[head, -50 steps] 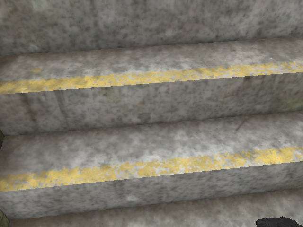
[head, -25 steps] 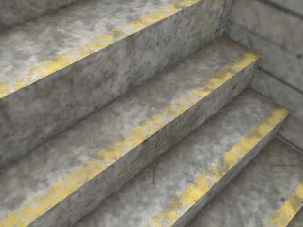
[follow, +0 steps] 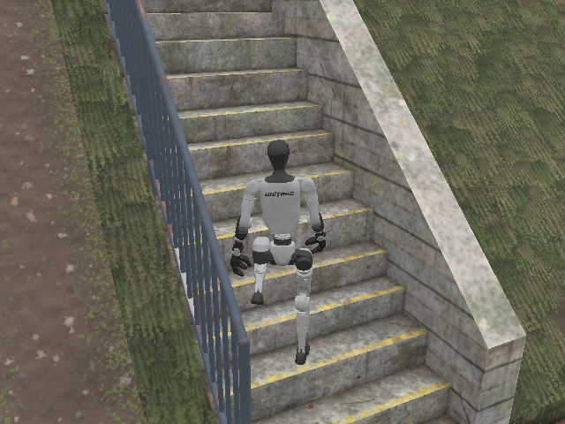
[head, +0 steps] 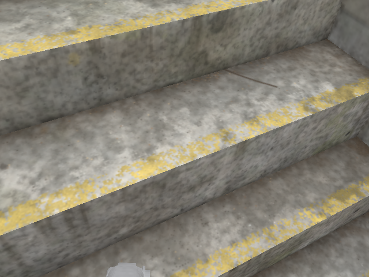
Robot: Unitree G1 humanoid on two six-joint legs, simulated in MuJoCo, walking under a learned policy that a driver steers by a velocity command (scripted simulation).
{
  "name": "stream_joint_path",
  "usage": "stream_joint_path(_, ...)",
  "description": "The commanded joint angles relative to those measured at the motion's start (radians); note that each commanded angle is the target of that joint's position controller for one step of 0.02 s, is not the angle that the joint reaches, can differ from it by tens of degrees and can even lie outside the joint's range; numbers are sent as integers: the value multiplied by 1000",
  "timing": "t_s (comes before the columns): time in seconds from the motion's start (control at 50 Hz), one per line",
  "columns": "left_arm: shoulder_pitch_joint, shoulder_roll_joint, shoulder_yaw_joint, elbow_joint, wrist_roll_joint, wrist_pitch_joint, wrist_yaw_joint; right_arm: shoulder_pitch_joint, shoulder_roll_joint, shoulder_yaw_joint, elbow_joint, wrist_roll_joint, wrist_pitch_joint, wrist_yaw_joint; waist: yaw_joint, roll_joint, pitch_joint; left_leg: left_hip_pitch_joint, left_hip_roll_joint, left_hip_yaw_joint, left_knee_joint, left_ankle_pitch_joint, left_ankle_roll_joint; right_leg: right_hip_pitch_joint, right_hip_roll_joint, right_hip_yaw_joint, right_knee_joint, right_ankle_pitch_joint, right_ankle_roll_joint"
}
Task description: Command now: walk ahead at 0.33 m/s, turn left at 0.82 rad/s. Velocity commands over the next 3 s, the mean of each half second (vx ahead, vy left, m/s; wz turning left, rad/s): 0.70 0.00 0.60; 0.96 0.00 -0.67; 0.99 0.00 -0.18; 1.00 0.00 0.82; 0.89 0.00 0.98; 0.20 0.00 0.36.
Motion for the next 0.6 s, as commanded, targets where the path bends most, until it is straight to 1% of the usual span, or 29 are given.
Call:
stream_joint_path(0.02, 44, 78, 6, -31, 45, -16, -11, -75, -14, 39, -58, 25, 28, 26, 20, -75, -2, -110, 28, 24, 20, 41, 61, 0, -281, 188, -234, -252, -190)
stream_joint_path(0.04, 65, 111, 10, -27, 37, -10, -19, -86, -5, 49, -48, 14, 31, 34, 15, -57, 5, -189, 49, 38, -98, 5, 80, 107, -329, 192, -261, -292, -199)
stream_joint_path(0.06, 72, 123, 11, -21, 28, -3, -29, -136, -30, 54, -47, 10, 35, 37, 23, -48, 14, -171, 78, 44, -214, 9, 117, 133, -355, 183, -297, -249, -202)
stream_joint_path(0.08, 32, 136, 14, -29, 16, 0, -38, -147, -51, 49, -47, 4, 42, 35, 4, -28, -4, -53, 84, 61, -350, -33, 140, 94, -357, 129, -327, -221, -185)
stream_joint_path(0.1, -35, 155, 19, -54, 7, -6, -50, -120, -71, 47, -36, 6, 51, 30, -31, -56, -4, 108, 67, 79, -437, -55, 142, 17, -352, 77, -367, -173, -176)
stream_joint_path(0.12, -76, 175, 18, -52, 3, -5, -71, -101, -99, 46, -43, 2, 65, 23, -61, -106, -15, 209, 26, 90, -468, -85, 137, -29, -354, 51, -384, -64, -214)
stream_joint_path(0.14, -122, 204, 67, -95, -126, -70, 9, -15, -13, 15, -36, -1, 40, -103, -76, 9, -105, 529, 27, 225, -608, 22, 114, 49, -270, -102, -376, 44, -177)
stream_joint_path(0.16, -131, 243, 66, -72, -165, -95, 44, -2, -55, 13, -34, 18, 38, -147, -89, -40, -124, 707, -23, 259, -798, -91, 105, 11, -237, -140, -305, 381, -184)
stream_joint_path(0.18, -89, 268, 74, -74, -167, -89, 49, 47, -82, -10, -37, 25, 34, -170, -101, -66, -170, 802, -112, 284, -904, -269, 82, 108, -231, -162, -108, 841, -203)
stream_joint_path(0.2, -95, 237, 72, -101, -143, -64, 42, 145, -81, -24, -22, 25, 24, -177, -129, -72, -210, 828, -196, 254, -1108, -344, 93, 237, -243, -155, 183, 1205, -200)
stream_joint_path(0.22, -33, 168, 60, -181, -133, -68, 31, 102, -147, -39, -13, 24, 19, -177, -32, -24, -221, 1079, -179, -26, -1309, -316, 166, -39, -210, -87, 471, 1200, -135)
stream_joint_path(0.24, -144, 102, 41, -276, -110, -69, 1, 238, -308, -110, 11, -4, 18, -168, -93, 279, -256, 1244, -1, -569, -1654, -405, 260, -387, -85, 10, 801, 416, -69)
stream_joint_path(0.26, -340, 31, 26, -340, -18, -64, -23, 156, -350, -140, -19, 16, 43, -180, -110, 351, -301, 1120, -6, -869, -1962, -537, 246, -495, 55, 264, 1164, 83, -21)
stream_joint_path(0.28, -355, -68, 3, -405, 17, -51, -22, 13, -317, -130, -45, 19, 50, -177, -29, 314, -223, 1016, 12, -859, -1975, -440, 215, -593, 68, 339, 1427, 95, 4)
stream_joint_path(0.3, -313, -112, -14, -408, 25, -41, -12, 11, -253, -116, -9, 2, 42, -165, 28, 200, -128, 924, 22, -718, -1845, -401, 188, -655, 55, 313, 1544, 95, 8)
stream_joint_path(0.32, -241, -177, -35, -403, 29, -27, -8, 46, -176, -101, 39, 14, 12, -158, 84, 145, -9, 825, 4, -570, -1760, -325, 150, -699, 44, 279, 1560, 101, 7)
stream_joint_path(0.34, -197, -188, -43, -396, 24, -24, -1, 55, -114, -88, 81, 16, -17, -144, 120, 131, 45, 758, 1, -471, -1747, -276, 134, -715, 37, 256, 1585, 90, -3)
stream_joint_path(0.36, -194, -180, -43, -393, 10, -25, 4, 82, -84, -86, 112, 12, -41, -132, 116, 116, 67, 755, 18, -422, -1751, -279, 134, -747, 47, 237, 1631, 95, -15)
stream_joint_path(0.38, -231, -178, -44, -408, -10, -20, 8, 114, -76, -87, 141, 7, -62, -125, 99, 113, 98, 779, 49, -405, -1782, -279, 141, -813, 50, 241, 1657, 105, -22)
stream_joint_path(0.4, -263, -172, -47, -417, -25, -20, 19, 130, -89, -93, 152, 6, -80, -121, 86, 120, 125, 827, 74, -375, -1812, -228, 145, -889, 42, 242, 1641, 94, -23)
stream_joint_path(0.42, -269, -160, -46, -427, -28, -21, 21, 152, -111, -104, 151, 10, -98, -115, 74, 98, 112, 869, 104, -380, -1863, -199, 136, -914, 38, 261, 1599, 92, -33)
stream_joint_path(0.44, -303, -128, -33, -433, -48, -30, 25, 137, -127, -108, 156, 5, -103, -116, 63, 76, 136, 886, 149, -397, -1920, -163, 147, -940, 56, 269, 1560, 125, -24)
stream_joint_path(0.46, -317, -121, -26, -415, -66, -28, 37, 144, -155, -120, 146, -1, -119, -121, 36, 120, 108, 893, 208, -396, -1957, -142, 174, -944, 101, 267, 1685, 123, -34)
stream_joint_path(0.5, -311, -105, -5, -428, -91, -6, 49, 153, -183, -124, 148, 3, -145, -127, 50, 99, 124, 977, 289, -350, -2023, -179, 171, -1032, 120, 340, 1717, 57, -34)
stream_joint_path(0.52, -316, -129, -4, -417, -100, 3, 59, 177, -194, -121, 163, -3, -156, -129, 30, 142, 113, 1084, 333, -333, -2063, -129, 185, -1154, 159, 323, 1931, -30, -42)
stream_joint_path(0.54, -328, -136, -1, -435, -101, 7, 65, 188, -202, -126, 171, -5, -168, -125, 48, 128, 137, 1164, 367, -302, -2098, -154, 178, -1250, 147, 360, 1992, -107, -48)
stream_joint_path(0.56, -322, -123, 1, -440, -99, 3, 63, 186, -198, -123, 182, -16, -173, -128, 63, 98, 151, 1223, 379, -224, -2112, -143, 156, -1294, 140, 373, 1992, -134, -50)
stream_joint_path(0.58, -363, -129, 1, -452, -98, 5, 55, 184, -196, -118, 193, -22, -178, -125, 64, 74, 187, 1230, 382, -140, -2143, -116, 130, -1322, 141, 350, 1974, -160, -48)
stream_joint_path(0.6, -391, -128, 1, -463, -98, 13, 44, 178, -193, -112, 198, -21, -183, -124, 64, 59, 213, 1206, 379, -60, -2184, -104, 115, -1300, 130, 321, 1919, -168, -46)
Next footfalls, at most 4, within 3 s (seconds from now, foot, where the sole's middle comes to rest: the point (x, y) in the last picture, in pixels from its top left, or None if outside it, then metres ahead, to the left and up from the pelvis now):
0.24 left None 0.13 0.19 -0.60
0.82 right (191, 259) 0.44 -0.03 -0.42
1.56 left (196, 137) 0.65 -0.03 -0.18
1.86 right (320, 87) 0.86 -0.42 -0.18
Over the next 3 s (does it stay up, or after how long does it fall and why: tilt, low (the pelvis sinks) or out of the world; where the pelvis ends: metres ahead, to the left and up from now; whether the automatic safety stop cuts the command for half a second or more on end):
stays up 1.19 0.04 1.01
